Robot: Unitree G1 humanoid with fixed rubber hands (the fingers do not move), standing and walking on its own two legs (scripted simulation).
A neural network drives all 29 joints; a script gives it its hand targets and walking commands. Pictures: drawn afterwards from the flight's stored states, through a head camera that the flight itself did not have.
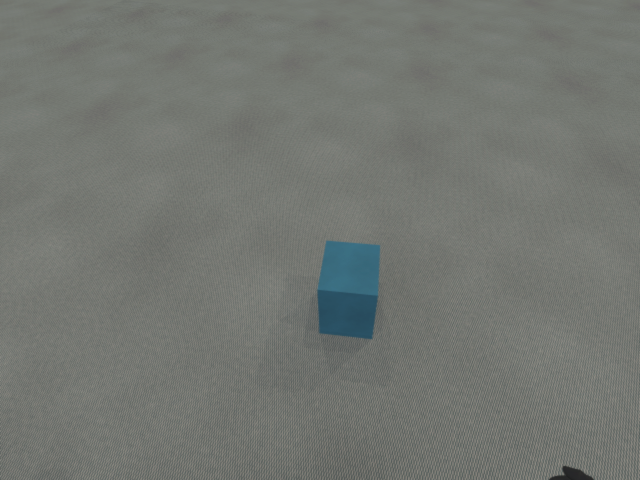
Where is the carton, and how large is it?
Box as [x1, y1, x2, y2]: [317, 241, 379, 338]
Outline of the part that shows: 326,241 317,289 319,332 371,338 377,298 379,245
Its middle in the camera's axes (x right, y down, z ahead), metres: +0.11 +0.19 +1.37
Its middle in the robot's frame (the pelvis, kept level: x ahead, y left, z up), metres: +0.88 -0.06 -0.62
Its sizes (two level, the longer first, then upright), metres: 0.217 0.188 0.256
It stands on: the floor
